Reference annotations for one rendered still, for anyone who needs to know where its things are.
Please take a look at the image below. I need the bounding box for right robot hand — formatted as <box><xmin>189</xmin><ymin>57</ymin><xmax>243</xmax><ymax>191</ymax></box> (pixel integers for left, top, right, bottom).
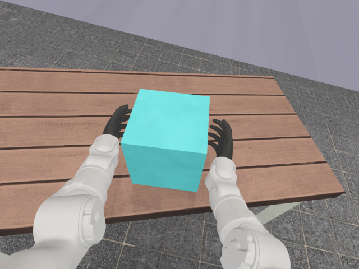
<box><xmin>208</xmin><ymin>119</ymin><xmax>233</xmax><ymax>160</ymax></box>

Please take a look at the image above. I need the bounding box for right robot forearm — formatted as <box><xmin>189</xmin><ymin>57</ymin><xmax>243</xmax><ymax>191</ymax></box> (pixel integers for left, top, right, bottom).
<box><xmin>205</xmin><ymin>157</ymin><xmax>274</xmax><ymax>244</ymax></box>

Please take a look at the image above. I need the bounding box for carton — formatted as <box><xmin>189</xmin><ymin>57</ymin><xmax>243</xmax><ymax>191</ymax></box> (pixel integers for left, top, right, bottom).
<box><xmin>121</xmin><ymin>89</ymin><xmax>210</xmax><ymax>192</ymax></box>

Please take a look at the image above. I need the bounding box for robot right upper arm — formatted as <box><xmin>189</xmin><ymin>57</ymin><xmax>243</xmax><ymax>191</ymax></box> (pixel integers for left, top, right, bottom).
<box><xmin>220</xmin><ymin>226</ymin><xmax>291</xmax><ymax>269</ymax></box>

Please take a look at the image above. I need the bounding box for left robot forearm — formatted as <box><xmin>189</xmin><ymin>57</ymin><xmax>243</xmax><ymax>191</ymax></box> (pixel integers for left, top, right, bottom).
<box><xmin>33</xmin><ymin>134</ymin><xmax>119</xmax><ymax>241</ymax></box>

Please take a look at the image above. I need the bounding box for robot left upper arm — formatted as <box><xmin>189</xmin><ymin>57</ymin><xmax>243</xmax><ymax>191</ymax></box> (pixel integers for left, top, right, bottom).
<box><xmin>0</xmin><ymin>194</ymin><xmax>106</xmax><ymax>269</ymax></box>

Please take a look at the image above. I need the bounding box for table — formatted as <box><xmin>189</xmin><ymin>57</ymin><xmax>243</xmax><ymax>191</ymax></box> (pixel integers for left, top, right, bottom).
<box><xmin>0</xmin><ymin>67</ymin><xmax>345</xmax><ymax>262</ymax></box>

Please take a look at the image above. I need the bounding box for left robot hand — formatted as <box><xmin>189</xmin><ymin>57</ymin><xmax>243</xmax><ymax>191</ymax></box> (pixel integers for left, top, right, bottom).
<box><xmin>103</xmin><ymin>104</ymin><xmax>132</xmax><ymax>139</ymax></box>

